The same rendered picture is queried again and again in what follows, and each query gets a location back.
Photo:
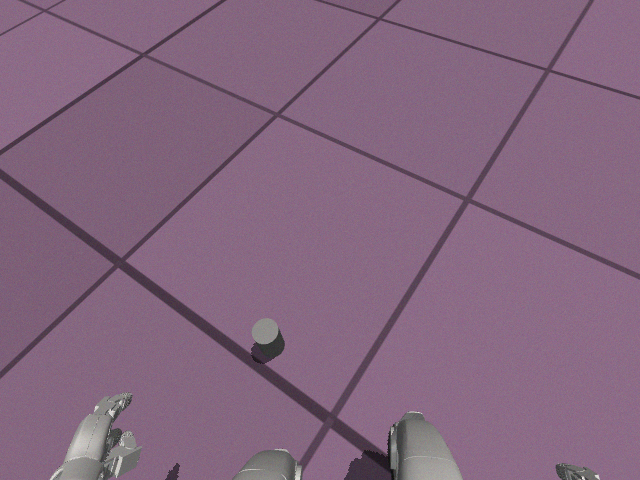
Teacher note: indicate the right robot hand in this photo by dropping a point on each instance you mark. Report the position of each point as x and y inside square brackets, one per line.
[572, 472]

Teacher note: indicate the left robot hand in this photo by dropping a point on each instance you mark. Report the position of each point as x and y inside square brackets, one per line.
[95, 439]

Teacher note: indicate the can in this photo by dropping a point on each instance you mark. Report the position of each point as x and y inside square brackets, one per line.
[268, 337]

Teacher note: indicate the left robot arm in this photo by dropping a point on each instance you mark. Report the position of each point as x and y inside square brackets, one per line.
[80, 469]

